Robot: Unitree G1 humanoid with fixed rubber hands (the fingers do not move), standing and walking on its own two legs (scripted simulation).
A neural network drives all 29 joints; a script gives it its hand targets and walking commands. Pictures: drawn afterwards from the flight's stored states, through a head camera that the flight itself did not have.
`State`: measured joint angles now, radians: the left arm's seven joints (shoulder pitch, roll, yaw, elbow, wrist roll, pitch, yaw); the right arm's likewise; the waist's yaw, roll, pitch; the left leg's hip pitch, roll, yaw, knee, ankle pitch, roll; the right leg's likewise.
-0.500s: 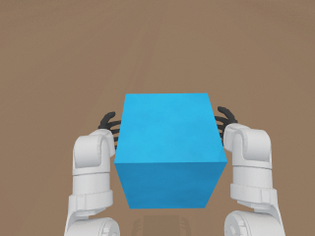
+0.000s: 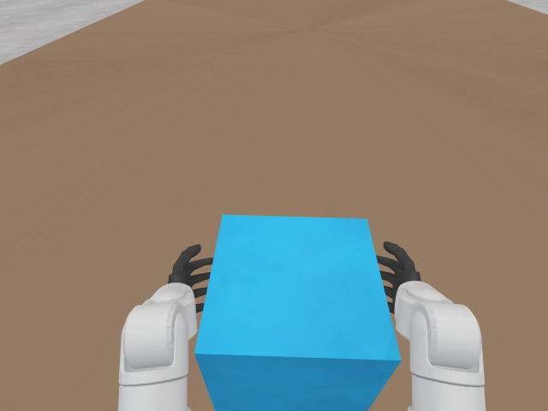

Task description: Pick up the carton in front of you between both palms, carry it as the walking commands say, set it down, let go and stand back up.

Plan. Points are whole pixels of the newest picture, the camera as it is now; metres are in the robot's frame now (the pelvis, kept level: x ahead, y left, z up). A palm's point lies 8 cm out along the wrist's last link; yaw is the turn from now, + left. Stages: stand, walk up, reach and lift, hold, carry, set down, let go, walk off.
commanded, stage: carry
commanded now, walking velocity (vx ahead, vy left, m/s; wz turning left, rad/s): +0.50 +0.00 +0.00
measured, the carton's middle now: (291, 323) +0.26 +0.00 +0.03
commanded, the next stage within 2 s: none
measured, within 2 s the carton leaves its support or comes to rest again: neither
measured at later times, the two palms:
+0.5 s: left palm (196, 171) +0.57 +0.18 +0.10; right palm (342, 164) +0.56 -0.12 +0.11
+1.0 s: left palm (218, 124) +0.78 +0.16 +0.10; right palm (335, 122) +0.78 -0.13 +0.10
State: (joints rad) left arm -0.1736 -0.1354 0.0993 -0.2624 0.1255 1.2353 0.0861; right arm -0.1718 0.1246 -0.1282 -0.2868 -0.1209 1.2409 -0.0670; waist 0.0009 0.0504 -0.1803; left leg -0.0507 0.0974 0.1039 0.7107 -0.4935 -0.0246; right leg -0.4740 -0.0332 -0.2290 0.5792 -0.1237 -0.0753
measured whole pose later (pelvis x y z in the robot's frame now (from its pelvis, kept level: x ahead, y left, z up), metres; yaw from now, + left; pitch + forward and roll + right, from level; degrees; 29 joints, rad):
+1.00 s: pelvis +0.51 +0.02 +0.02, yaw +0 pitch +4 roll -1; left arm -0.17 -0.13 0.10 -0.28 0.12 1.20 0.08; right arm -0.17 0.13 -0.12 -0.31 -0.13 1.22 -0.07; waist 0.00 0.05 -0.11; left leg -0.10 0.08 0.13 0.46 -0.42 -0.03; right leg -0.37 -0.03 -0.21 0.50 -0.20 -0.05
